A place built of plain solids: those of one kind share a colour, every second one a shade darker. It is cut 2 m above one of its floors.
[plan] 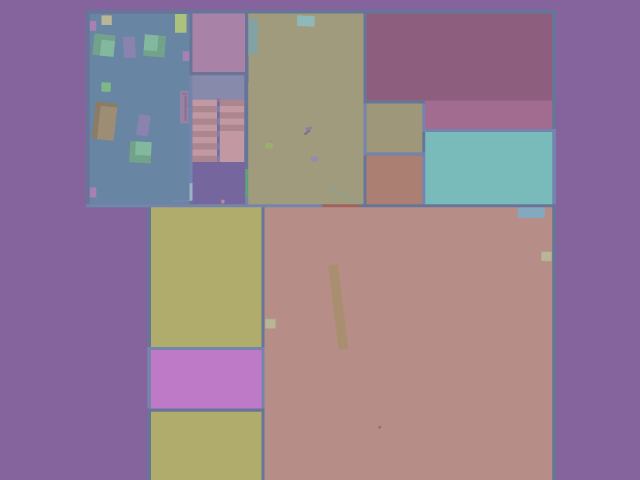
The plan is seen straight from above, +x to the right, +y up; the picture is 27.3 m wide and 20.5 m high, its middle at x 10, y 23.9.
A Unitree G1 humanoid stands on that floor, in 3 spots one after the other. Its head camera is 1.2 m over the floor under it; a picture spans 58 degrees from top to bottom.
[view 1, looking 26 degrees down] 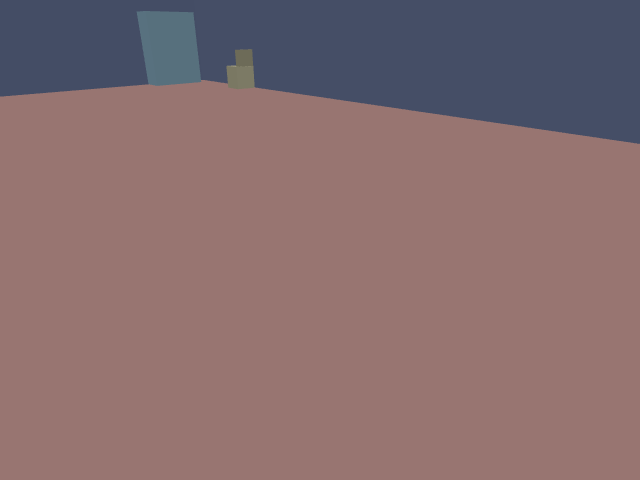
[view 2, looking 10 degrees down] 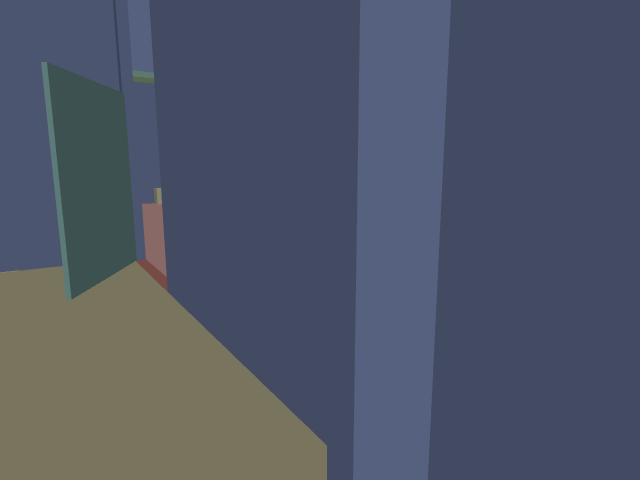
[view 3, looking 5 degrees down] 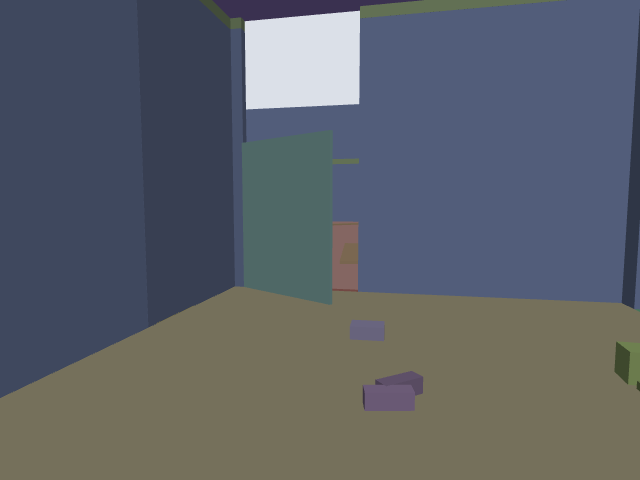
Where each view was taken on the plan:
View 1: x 13.78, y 14.53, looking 46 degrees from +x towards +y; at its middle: floor_gym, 2.74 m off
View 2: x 5.97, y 26.38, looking -33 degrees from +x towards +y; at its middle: wall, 1.77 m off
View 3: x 9.40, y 31.15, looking -78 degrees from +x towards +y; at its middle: leaf_gym_doors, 5.10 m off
